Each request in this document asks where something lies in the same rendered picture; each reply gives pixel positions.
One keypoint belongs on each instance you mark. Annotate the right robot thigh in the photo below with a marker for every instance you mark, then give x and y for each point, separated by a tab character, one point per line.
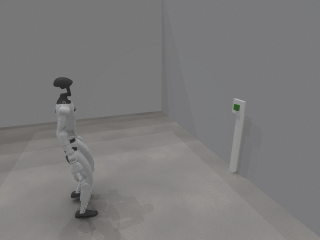
86	167

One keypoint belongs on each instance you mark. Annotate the robot right hand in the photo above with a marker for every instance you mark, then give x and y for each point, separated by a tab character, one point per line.
77	168

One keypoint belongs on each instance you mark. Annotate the right robot shin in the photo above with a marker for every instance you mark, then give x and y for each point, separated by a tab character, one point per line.
85	195

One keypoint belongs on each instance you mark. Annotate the right robot upper arm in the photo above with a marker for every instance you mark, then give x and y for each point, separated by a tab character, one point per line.
63	115

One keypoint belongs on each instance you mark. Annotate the robot left hand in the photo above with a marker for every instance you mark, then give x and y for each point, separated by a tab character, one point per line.
78	137

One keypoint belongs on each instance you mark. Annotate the button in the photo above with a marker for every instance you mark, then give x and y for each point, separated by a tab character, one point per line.
236	107

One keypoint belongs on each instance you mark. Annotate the robot right forearm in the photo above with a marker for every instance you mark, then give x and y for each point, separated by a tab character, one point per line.
65	143

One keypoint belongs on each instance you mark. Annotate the panel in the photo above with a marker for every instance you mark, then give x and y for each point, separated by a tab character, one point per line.
237	133

